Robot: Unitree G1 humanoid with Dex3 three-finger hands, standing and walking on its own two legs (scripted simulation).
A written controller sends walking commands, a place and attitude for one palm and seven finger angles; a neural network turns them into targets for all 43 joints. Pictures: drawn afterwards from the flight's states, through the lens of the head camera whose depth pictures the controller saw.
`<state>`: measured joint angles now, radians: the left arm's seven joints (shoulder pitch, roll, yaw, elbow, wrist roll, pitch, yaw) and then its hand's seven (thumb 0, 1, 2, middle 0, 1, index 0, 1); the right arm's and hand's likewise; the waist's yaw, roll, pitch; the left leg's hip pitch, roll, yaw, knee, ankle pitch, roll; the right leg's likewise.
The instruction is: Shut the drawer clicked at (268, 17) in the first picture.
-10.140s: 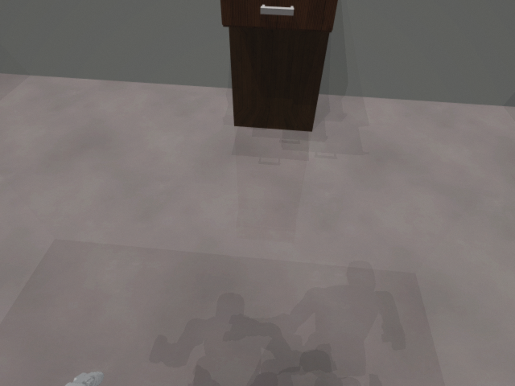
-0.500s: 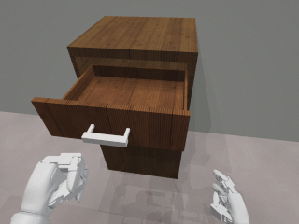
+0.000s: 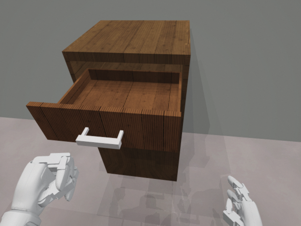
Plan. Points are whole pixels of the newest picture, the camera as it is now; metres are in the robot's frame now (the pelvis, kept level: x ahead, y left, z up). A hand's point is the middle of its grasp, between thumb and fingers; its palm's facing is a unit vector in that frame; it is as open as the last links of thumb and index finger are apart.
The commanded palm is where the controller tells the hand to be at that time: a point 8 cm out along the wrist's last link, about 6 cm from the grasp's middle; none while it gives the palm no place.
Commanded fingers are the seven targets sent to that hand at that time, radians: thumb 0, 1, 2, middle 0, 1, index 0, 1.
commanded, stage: bring the fist close to the handle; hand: left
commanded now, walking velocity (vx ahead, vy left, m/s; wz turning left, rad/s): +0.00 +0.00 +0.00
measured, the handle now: (101, 136) +0.35 +0.20 +0.06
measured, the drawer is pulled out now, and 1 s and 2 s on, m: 0.29 0.29 0.28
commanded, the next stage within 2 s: push the drawer shut in 1.40 s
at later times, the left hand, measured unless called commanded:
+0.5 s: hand (91, 174) +0.20 +0.16 +0.11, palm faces +0.01 -1.00 -0.07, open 3.3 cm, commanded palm +0.17 +0.21 +0.11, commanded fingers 0.00 0.90 0.90 -1.40 -1.60 -1.40 -1.60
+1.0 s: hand (101, 174) +0.23 +0.16 +0.06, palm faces -0.01 -1.00 -0.05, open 3.3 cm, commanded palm +0.21 +0.22 +0.07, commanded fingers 0.00 0.90 0.90 -1.40 -1.60 -1.40 -1.60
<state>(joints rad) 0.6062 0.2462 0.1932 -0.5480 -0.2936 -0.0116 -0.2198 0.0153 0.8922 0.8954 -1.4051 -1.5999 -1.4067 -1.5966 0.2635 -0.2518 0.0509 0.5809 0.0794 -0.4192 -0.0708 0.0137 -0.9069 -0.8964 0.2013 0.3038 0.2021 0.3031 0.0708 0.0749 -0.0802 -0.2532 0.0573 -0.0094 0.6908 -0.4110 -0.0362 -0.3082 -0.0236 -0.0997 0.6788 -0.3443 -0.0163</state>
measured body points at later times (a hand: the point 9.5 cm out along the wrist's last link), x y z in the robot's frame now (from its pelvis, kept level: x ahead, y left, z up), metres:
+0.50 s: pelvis +0.00 +0.01 +0.00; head -0.01 -0.01 +0.45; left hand +0.19 +0.22 +0.12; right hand +0.18 -0.21 -0.07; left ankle -0.02 +0.14 -0.72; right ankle +0.01 -0.11 -0.72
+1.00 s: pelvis +0.00 +0.02 -0.02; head +0.03 +0.00 +0.43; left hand +0.22 +0.21 +0.07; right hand +0.17 -0.21 -0.09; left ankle -0.02 +0.14 -0.72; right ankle +0.01 -0.11 -0.72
